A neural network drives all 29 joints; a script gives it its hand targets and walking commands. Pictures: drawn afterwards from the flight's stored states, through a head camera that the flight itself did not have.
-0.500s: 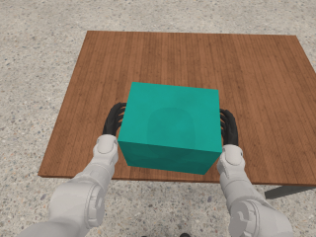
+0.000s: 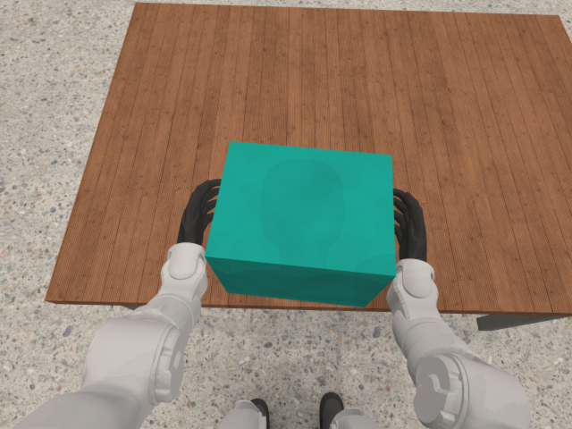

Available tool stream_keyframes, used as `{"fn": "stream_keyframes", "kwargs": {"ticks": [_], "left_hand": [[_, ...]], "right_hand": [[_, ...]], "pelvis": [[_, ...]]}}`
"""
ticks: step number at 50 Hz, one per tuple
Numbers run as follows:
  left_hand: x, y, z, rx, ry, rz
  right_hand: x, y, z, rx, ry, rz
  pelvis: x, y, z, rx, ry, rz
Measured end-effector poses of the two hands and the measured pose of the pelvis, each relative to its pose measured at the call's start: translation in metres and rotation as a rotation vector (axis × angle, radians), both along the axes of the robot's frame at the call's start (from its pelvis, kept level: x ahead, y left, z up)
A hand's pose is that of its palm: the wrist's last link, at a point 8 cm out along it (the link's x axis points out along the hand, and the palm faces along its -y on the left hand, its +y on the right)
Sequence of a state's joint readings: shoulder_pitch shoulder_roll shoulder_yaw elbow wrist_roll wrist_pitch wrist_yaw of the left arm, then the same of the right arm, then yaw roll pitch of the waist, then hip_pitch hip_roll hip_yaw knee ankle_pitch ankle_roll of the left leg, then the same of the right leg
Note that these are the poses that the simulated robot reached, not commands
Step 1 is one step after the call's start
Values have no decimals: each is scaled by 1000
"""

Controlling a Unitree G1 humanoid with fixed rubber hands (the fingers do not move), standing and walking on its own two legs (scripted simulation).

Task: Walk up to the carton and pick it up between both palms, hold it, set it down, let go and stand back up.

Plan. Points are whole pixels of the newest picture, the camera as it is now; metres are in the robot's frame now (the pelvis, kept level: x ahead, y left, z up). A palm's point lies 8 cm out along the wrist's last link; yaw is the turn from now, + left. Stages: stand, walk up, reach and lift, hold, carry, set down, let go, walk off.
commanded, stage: set down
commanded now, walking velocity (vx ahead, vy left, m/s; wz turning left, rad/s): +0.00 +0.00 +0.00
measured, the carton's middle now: (302, 230) +0.40 -0.01 -0.07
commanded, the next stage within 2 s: none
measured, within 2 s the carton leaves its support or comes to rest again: rests again in 0.54 s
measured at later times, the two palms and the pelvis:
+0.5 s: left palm (196, 211) +0.42 +0.15 -0.04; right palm (416, 235) +0.38 -0.18 -0.04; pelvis -0.03 +0.01 -0.04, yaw -3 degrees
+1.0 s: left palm (192, 189) +0.45 +0.16 -0.02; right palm (425, 199) +0.42 -0.18 +0.00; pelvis -0.02 -0.01 -0.04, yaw -1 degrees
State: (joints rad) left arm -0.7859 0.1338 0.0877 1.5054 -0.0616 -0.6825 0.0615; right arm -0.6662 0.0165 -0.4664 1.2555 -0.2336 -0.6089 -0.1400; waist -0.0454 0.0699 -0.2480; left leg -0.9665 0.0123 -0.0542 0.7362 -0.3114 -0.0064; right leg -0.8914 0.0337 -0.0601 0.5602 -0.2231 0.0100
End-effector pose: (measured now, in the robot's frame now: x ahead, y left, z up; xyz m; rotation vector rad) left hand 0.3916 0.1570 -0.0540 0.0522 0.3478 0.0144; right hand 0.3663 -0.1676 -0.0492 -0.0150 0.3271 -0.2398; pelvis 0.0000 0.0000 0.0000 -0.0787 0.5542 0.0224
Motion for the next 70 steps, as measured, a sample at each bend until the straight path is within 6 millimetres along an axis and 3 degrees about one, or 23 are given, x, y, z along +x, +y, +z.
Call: {"fn": "stream_keyframes", "kwargs": {"ticks": [20,29,40,47,51,53,57,63,70], "left_hand": [[14,-2,-1,23,-36,-34],[41,-2,25,-18,-114,-18],[61,34,42,22,-120,20],[61,17,36,-2,-107,-30],[58,-3,27,-26,-89,-60],[55,-3,24,-41,-94,-30],[43,8,20,27,-68,-17],[1,34,9,65,58,32],[-24,30,25,72,-21,-10]], "right_hand": [[6,-9,-5,11,23,52],[24,-7,17,22,-14,15],[49,-36,56,20,-81,-52],[59,-25,59,9,-62,16],[55,-11,44,32,-37,40],[49,-11,37,38,-54,17],[29,-22,19,13,-36,5],[-8,-41,-2,-4,-17,-41],[-24,-26,11,50,-101,8]], "pelvis": [[-28,7,-28,-10,31,-30],[-33,7,-44,3,23,-43],[-28,8,-50,-10,10,-40],[-24,1,-46,-2,-4,-30],[-23,-7,-41,3,-4,-25],[-23,-12,-38,7,-1,-27],[-23,-20,-27,11,8,-34],[-25,-26,-13,47,20,4],[-39,-22,-15,51,-29,-14]]}}
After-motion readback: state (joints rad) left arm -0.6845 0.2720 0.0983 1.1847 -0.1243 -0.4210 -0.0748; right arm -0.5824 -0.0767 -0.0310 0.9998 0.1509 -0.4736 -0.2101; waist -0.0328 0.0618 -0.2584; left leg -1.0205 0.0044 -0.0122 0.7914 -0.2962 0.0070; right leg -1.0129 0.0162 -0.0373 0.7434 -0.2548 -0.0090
